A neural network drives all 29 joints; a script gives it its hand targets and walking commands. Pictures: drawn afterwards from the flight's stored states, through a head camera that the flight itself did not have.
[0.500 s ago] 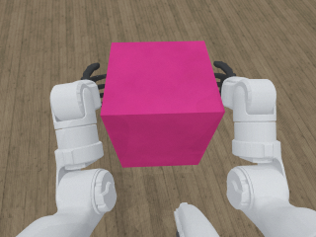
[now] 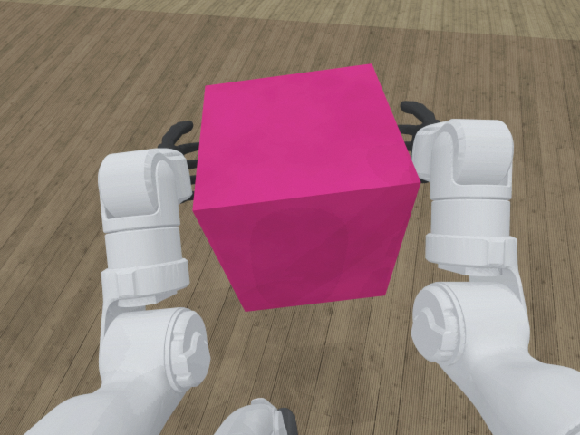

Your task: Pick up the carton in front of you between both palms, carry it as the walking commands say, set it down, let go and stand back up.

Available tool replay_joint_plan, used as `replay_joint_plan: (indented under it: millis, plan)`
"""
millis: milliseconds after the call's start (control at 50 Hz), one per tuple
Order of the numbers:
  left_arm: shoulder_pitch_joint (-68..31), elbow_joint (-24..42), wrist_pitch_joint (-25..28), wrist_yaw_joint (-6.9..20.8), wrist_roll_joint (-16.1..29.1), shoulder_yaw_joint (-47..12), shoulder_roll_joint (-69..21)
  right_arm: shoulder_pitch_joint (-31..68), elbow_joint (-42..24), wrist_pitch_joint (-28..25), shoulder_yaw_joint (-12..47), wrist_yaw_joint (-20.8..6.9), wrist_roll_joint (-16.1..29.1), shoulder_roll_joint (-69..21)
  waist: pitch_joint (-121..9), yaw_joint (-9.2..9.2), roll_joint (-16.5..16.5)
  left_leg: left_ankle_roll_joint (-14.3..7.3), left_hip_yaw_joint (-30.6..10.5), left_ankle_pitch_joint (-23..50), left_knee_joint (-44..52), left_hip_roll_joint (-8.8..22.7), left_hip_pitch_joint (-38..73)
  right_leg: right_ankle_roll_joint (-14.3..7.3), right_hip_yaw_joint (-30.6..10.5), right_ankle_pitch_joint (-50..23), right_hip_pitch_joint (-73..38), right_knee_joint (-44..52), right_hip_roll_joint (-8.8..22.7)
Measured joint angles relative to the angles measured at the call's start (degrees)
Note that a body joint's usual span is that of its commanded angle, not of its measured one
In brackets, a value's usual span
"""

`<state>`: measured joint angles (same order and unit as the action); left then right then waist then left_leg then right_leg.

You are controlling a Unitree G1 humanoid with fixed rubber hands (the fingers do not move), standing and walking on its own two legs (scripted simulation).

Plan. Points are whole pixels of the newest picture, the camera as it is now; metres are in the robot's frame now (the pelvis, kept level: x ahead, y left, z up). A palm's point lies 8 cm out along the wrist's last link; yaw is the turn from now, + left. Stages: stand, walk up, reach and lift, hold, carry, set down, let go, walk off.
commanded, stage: carry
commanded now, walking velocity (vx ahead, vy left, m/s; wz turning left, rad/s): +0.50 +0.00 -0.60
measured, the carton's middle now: (302, 199) +0.39 +0.00 +0.11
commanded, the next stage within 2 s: none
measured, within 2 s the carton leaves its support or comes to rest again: neither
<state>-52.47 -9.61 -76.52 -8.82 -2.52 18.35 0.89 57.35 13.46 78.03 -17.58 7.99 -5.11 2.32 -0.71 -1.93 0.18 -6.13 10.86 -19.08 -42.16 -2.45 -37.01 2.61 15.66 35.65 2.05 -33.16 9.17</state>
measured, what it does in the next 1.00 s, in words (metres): climbs, turning right: right foot 0.05 m higher, then left foot 0.03 m higher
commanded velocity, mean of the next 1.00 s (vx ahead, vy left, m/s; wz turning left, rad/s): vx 0.50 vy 0.00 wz -0.60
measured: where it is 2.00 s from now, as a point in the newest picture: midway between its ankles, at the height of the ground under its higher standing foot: (388, 146)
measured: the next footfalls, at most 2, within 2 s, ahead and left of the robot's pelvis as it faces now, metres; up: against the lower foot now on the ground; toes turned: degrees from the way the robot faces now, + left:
right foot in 0.44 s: +0.51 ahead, -0.10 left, +0.09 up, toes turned -15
left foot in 0.82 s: +0.77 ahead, +0.07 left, +0.12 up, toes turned -15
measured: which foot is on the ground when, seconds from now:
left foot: down 0.00-0.44, up 0.46-0.80, down 0.82-1.00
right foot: down 0.00-0.02, up 0.04-0.42, down 0.44-0.82, up 0.84-1.00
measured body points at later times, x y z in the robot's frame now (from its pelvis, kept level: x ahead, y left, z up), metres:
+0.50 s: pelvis +0.35 -0.02 +0.05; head +0.38 +0.00 +0.50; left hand +0.76 +0.10 +0.22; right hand +0.73 -0.20 +0.22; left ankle +0.17 +0.07 -0.60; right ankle +0.47 -0.09 -0.64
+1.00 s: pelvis +0.66 -0.01 +0.13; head +0.69 -0.01 +0.58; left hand +1.09 -0.06 +0.28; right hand +0.93 -0.32 +0.27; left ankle +0.73 +0.08 -0.60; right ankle +0.59 -0.10 -0.50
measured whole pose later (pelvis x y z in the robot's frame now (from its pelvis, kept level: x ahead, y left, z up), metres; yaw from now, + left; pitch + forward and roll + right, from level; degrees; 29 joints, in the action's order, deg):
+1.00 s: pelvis +0.66 -0.01 +0.13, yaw -26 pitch +4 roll +0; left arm -53.1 -15.7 -77.3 -7.3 -3.5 16.2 3.1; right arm 47.8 11.7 76.0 -14.8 8.0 -3.7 -0.1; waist -2.3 3.0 1.9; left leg -0.9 9.8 -24.0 -33.0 4.7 -21.0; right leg -2.6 1.6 24.3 36.2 -75.1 -0.5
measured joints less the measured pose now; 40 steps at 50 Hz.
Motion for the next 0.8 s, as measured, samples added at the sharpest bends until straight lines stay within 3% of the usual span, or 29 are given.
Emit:
replay_joint_plan:
  millis: [20, 40, 80, 140, 200, 300, 360, 420, 460, 480, 540, 580, 680, 740, 800]
  plan:
    - [0.27, -0.41, 0.05, 0.29, -0.16, 0.27, 0.45, -0.24, 0.97, -0.70, 0.60, 0.00, -0.10, -0.40, 0.45, 1.42, 0.94, 0.02, 0.54, 1.22, 0.01, -1.16, 1.81, -0.23, -1.61, -2.00, 1.66, -8.19, 1.86]
    - [0.78, -0.72, 0.25, 0.65, -0.26, 0.64, 0.86, -0.66, 1.79, -1.44, 1.51, -0.01, -0.20, -0.80, 0.69, 2.86, 1.09, 0.29, 0.42, -0.19, -1.55, -1.70, 2.52, 0.14, -5.78, -3.21, 5.39, -18.85, 1.42]
    - [1.59, -1.08, 0.26, 0.98, -0.58, 1.27, 1.08, -2.59, 1.89, -2.19, 3.21, -0.01, 0.15, -1.27, 1.68, 4.95, 0.77, 0.73, -0.50, -3.18, -1.32, -2.17, 5.15, -0.76, -13.36, -5.66, 14.63, -39.17, -2.58]
    - [1.75, 0.05, -0.66, 0.99, -1.58, 1.62, 0.55, -5.81, -1.08, -2.00, 4.55, 0.39, 2.01, -1.27, 3.68, 6.11, 0.36, 2.20, -1.65, -3.92, 3.65, -1.62, 10.33, -3.44, -16.26, -8.79, 27.23, -50.67, -6.46]
    - [1.57, 2.82, -1.04, 0.99, -1.97, 1.36, 0.13, -7.16, -5.00, -1.96, 4.12, 1.23, 2.83, -1.79, 5.12, 6.04, 0.10, 2.45, -1.90, -4.89, 8.02, -0.47, 15.23, -4.92, -15.42, -9.73, 36.93, -47.81, -7.01]
    - [1.25, 7.42, -0.93, 1.00, -1.67, 0.46, 0.01, -7.16, -10.14, -2.29, 2.29, 1.36, 2.49, -2.85, 4.80, 5.23, 0.72, 3.77, -1.21, -8.03, 14.16, 0.84, 23.96, -5.53, -13.03, -12.53, 46.99, -38.78, -5.58]
    - [0.44, 7.36, -0.86, 1.00, -1.45, -0.24, 0.36, -6.39, -10.75, -2.05, 1.20, 1.36, 2.28, -2.94, 3.27, 4.39, 0.70, 4.98, -0.37, -10.16, 18.33, 1.76, 30.09, -6.15, -10.51, -17.46, 47.23, -27.07, -5.68]
    - [-0.84, 3.92, -0.47, 1.01, -1.15, -1.05, 0.96, -5.66, -9.04, -1.54, 0.21, 1.23, 1.78, -2.64, 1.62, 2.58, 0.15, 6.04, 1.14, -12.81, 18.01, 3.71, 35.15, -7.99, -6.01, -18.79, 41.81, -14.22, -8.68]
    - [-1.22, 0.41, 0.44, 0.99, -1.41, -2.01, 0.52, -6.15, -7.60, -1.11, -0.50, 0.68, 1.40, -1.84, 1.34, -0.08, -1.11, 6.65, 1.82, -13.19, 6.34, 6.92, 34.18, -10.76, -3.44, -19.94, 35.50, -8.28, -12.04]
    - [-1.41, -1.13, 0.91, 0.95, -1.58, -2.81, 0.32, -6.38, -6.85, -1.06, -0.99, 0.24, 1.28, -1.35, 1.34, -1.30, -1.47, 7.23, -0.55, -11.05, -4.72, 7.40, 30.53, -11.59, -3.43, -18.54, 34.35, -9.01, -12.93]
    - [-0.82, -3.35, 1.26, 0.34, -0.77, -5.37, 0.47, -6.69, -5.10, -0.83, -2.07, -0.61, 0.96, -0.62, 1.97, -4.41, -0.75, 6.90, -9.17, -8.45, -35.75, 3.45, 16.33, -11.90, -5.49, -15.61, 30.01, -6.91, -14.87]
    - [0.04, -2.74, 0.92, -0.23, 0.88, -6.42, 1.05, -6.41, -5.23, -0.24, -2.76, -0.66, 0.39, -0.91, 2.74, -5.57, -0.25, 6.00, -11.23, -7.44, -42.56, 2.51, 8.35, -10.98, -7.37, -15.80, 26.37, -3.15, -15.57]
    - [-1.03, -0.09, 0.46, -1.54, 2.94, -5.79, 1.45, -4.50, -7.63, 0.54, -3.76, -0.74, -0.21, -1.14, 3.18, -5.63, 0.33, 6.08, -12.27, -8.09, -32.80, 5.16, -5.50, -9.82, -11.76, -13.88, 19.72, 1.94, -15.31]
    - [-2.62, -0.74, 0.42, -1.57, 2.23, -4.28, 1.05, -3.66, -7.31, 0.43, -3.69, -0.77, -0.11, -0.87, 1.36, -4.36, 0.42, 7.32, -11.88, -4.87, -18.11, 6.91, -7.28, -8.49, -14.33, -11.15, 16.79, 2.73, -14.60]
    - [-3.40, -3.38, 0.18, -1.22, 1.05, -3.25, 0.94, -3.39, -4.31, 0.08, -3.25, -0.86, -0.10, -0.61, -1.39, -2.43, 1.29, 7.92, -9.72, -1.86, -2.63, 6.22, -2.69, -6.70, -17.35, -6.88, 13.89, 1.48, -12.89]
